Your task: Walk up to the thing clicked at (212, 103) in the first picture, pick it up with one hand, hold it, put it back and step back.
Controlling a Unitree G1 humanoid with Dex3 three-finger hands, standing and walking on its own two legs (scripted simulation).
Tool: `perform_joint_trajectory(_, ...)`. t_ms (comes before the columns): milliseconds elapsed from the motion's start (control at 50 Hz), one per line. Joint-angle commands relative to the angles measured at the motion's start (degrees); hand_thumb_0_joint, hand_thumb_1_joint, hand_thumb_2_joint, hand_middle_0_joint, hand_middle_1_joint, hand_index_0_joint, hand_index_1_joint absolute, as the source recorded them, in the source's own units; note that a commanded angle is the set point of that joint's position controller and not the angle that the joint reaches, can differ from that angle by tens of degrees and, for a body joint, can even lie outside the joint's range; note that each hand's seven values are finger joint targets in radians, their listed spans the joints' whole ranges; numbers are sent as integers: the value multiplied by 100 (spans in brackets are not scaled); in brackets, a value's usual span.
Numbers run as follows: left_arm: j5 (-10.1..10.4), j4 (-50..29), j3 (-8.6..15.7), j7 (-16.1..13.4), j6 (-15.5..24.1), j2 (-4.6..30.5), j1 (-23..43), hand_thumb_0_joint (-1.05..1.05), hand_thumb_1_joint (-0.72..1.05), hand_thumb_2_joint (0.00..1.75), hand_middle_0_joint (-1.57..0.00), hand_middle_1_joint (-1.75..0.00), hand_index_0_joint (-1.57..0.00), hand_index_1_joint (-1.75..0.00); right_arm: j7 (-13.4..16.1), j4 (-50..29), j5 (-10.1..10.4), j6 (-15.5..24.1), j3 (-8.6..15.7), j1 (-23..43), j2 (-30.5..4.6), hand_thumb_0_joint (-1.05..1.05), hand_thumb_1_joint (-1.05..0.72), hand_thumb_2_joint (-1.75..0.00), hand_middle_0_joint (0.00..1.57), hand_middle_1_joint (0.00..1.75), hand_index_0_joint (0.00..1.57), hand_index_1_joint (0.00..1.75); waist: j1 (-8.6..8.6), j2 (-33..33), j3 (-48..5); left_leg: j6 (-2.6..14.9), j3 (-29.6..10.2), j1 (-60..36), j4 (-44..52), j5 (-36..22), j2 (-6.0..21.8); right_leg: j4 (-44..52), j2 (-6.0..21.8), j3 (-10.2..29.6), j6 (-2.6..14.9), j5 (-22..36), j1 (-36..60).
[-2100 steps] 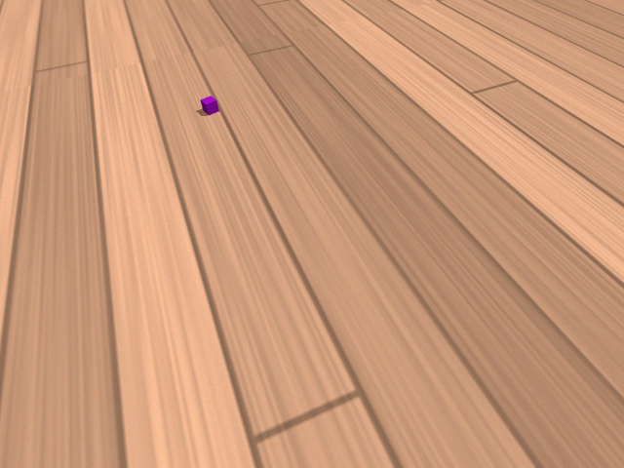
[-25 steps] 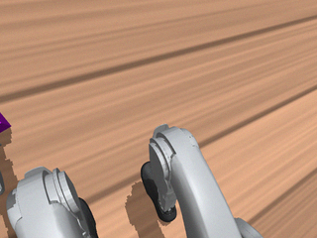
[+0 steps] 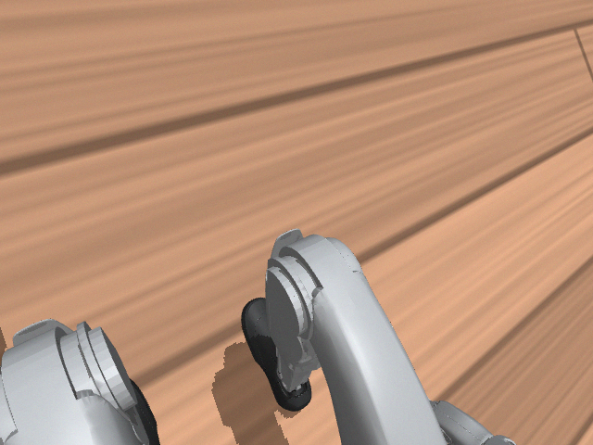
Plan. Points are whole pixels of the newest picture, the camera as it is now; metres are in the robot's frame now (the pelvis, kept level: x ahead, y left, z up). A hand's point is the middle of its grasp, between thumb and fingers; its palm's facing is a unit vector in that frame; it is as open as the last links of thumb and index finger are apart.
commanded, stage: rest palm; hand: left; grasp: from above
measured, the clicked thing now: out of the picture +0.44 +0.33 -0.27
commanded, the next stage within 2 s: close in 0.26 s
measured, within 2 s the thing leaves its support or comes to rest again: neither
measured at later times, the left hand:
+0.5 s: hand out of the picture +0.43 +0.32 -0.26, palm faces -0.40 -0.24 -0.88, open 14.1 cm
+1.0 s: hand out of the picture +0.43 +0.33 -0.26, palm faces -0.43 -0.24 -0.87, open 13.4 cm
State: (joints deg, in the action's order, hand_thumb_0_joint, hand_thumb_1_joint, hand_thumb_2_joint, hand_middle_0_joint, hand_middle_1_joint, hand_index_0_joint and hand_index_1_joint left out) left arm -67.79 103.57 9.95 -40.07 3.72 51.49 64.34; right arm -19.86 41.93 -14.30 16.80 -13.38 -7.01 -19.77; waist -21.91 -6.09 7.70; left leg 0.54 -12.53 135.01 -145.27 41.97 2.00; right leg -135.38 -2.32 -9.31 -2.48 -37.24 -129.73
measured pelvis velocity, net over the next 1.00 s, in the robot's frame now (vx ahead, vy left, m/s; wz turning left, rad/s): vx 0.00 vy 0.00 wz -0.02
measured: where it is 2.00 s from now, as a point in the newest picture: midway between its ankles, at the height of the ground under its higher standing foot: (219, 413)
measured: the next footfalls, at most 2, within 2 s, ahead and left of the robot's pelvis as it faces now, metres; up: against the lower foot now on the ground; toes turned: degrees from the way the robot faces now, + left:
none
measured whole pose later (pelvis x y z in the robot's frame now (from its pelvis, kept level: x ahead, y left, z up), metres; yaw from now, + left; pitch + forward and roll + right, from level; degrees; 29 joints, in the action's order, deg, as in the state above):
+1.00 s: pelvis +0.00 +0.00 +0.00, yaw -1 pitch +29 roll -14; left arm -65.9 103.6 9.8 -36.1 5.2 57.2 63.6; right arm -18.7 39.6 -13.5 17.4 -16.3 -7.0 -20.1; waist -22.7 -7.5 10.9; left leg 0.5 -13.9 133.9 -145.0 42.0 1.8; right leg -134.2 -2.5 -10.5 -2.6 -36.9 -128.0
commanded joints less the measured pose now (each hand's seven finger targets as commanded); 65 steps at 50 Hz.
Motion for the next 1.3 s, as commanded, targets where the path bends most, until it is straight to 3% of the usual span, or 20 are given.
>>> perform_joint_trajectory(0,200,-310,41,-57,-141,1230,1189,0,-57,98,-6,-99,-5,-99,43,32,99,41,472,-1172,-1801,0,-90,-91,20,30,20,30,-162,2729,-3715,29,438,-2772,1485,-1464,54,1066,-223,-485,358,1493,2155)
perform_joint_trajectory(40,233,-289,261,-30,-122,1588,1139,0,-58,98,-7,-99,-5,-100,93,71,93,-3,434,-1287,-1827,0,-90,-91,20,30,20,30,-154,2651,-3772,75,495,-2607,1465,-1481,33,1156,-234,-456,349,1510,2426)
perform_joint_trajectory(80,277,-378,169,66,-62,1494,1085,0,-59,100,-6,-98,-5,-100,115,-14,135,-13,398,-1211,-1768,0,-90,-91,20,30,20,30,-80,2570,-3770,84,507,-2516,1483,-1419,29,1188,-259,-433,362,1428,2497)
perform_joint_trajectory(100,287,-367,46,107,-17,1374,1220,0,-59,100,-7,-99,-5,-100,123,-41,124,7,354,-1156,-1725,0,-90,-91,20,30,20,30,-210,2531,-3601,101,500,-2485,1437,-1293,32,1168,-249,-442,357,1350,2389)
perform_joint_trajectory(180,290,-525,269,150,224,1791,1153,0,-57,99,-7,-98,-5,-99,213,20,135,26,359,-1343,-1847,0,-90,-90,20,30,20,30,-192,2459,-3747,114,495,-2438,1401,-1259,25,1247,-251,-449,328,1311,2640)
perform_joint_trajectory(280,158,-491,84,111,434,1644,1197,0,-55,100,-8,-99,-6,-100,217,43,68,45,264,-1337,-1815,0,-90,-90,20,30,20,30,-293,2563,-3737,56,396,-2659,1396,-1292,49,1181,-275,-571,339,1359,2557)
perform_joint_trajectory(300,163,-442,-136,120,436,1380,1217,0,-55,100,-8,-99,-7,-101,216,-4,75,67,303,-1231,-1817,0,-90,-90,20,30,20,30,-307,2695,-3630,28,386,-2733,1418,-1234,52,1132,-269,-571,359,1325,2421)
perform_joint_trajectory(340,87,-503,-25,50,450,1620,1242,0,-54,101,-8,-98,-7,-100,217,79,55,88,296,-1225,-1872,0,-89,-90,20,30,20,30,-265,2940,-3677,-52,269,-3043,1519,-1288,95,1052,-242,-665,376,1341,2250)
perform_joint_trajectory(360,72,-359,-144,64,442,1422,1192,0,-50,96,-10,-100,-10,-100,201,33,36,86,294,-1196,-1858,0,-89,-90,20,30,20,30,-355,2844,-3457,-32,293,-2881,1469,-1227,91,1074,-272,-660,368,1324,2200)
perform_joint_trajectory(500,-49,-370,-89,-204,271,1532,1332,0,-48,95,-11,-99,-11,-99,133,37,22,118,275,-1131,-1923,0,-89,-90,20,30,20,30,-299,2977,-3440,-69,305,-2922,1458,-1503,108,997,-281,-670,372,1590,2115)
perform_joint_trajectory(580,23,-355,-200,-219,127,1407,1420,0,-46,92,-12,-99,-13,-98,91,-12,25,149,288,-1084,-1948,0,-89,-90,20,30,20,30,-390,2961,-3246,-84,281,-2930,1560,-1438,116,1050,-279,-660,365,1555,2115)
perform_joint_trajectory(660,108,-383,72,-178,7,1706,1352,0,-45,90,-13,-98,-13,-97,86,-18,71,142,323,-1147,-1998,0,-89,-90,20,30,20,30,-285,3042,-3525,-80,262,-3044,1591,-1531,117,1046,-235,-638,365,1578,2199)
perform_joint_trajectory(720,176,-501,-138,-12,-8,1536,1532,0,-44,90,-14,-97,-14,-97,79,-126,91,174,283,-1057,-1946,0,-89,-90,20,30,20,30,-388,2919,-3302,-23,283,-2838,1524,-1366,115,1094,-247,-604,357,1447,2137)
perform_joint_trajectory(800,246,-589,183,83,37,1910,1391,0,-41,88,-18,-94,-18,-94,108,-108,102,145,247,-1222,-1944,0,-90,-90,20,30,20,30,-321,2890,-3574,-8,291,-2929,1520,-1532,105,1134,-237,-588,347,1561,2428)
perform_joint_trajectory(920,192,-404,-154,201,153,1669,1191,0,-33,83,-22,-91,-23,-91,201,-151,129,84,267,-1132,-1961,0,-89,-90,20,30,20,30,-380,2822,-3255,-11,325,-2726,1567,-1147,92,1197,-269,-603,370,1268,2306)
perform_joint_trajectory(980,245,-733,6,141,240,1785,1275,0,-32,83,-23,-89,-23,-89,206,-89,120,71,236,-1252,-1929,0,-89,-90,20,30,20,30,-260,2978,-3603,-45,294,-2982,1577,-1445,103,1164,-258,-629,377,1467,2407)
perform_joint_trajectory(1020,244,-610,-245,128,294,1511,1244,0,-31,82,-24,-90,-24,-89,185,-147,108,87,212,-1186,-1948,0,-89,-90,20,30,20,30,-385,2785,-3444,-18,308,-2870,1491,-1533,117,1181,-316,-625,351,1604,2473)
perform_joint_trajectory(1040,232,-393,-32,59,292,1733,1059,0,-29,83,-25,-89,-25,-88,199,-94,97,80,172,-1279,-1968,0,-89,-90,20,30,20,30,-372,2669,-3513,-9,292,-2799,1507,-1572,117,1214,-311,-654,335,1636,2583)
perform_joint_trajectory(1220,160,-299,-64,-62,298,1801,1052,0,-16,82,-33,-89,-34,-88,250,-178,78,72,171,-1189,-2012,0,-89,-90,20,30,20,30,-335,2757,-3314,-36,290,-2773,1598,-1335,124,1252,-329,-629,359,1426,2546)
perform_joint_trajectory(1280,174,-260,-175,-76,289,1710,1314,0,-13,81,-35,-90,-36,-88,256,-177,62,87,154,-1140,-2005,0,-89,-90,20,30,20,30,-491,2688,-3139,-22,252,-2689,1567,-1139,135,1247,-313,-664,346,1321,2368)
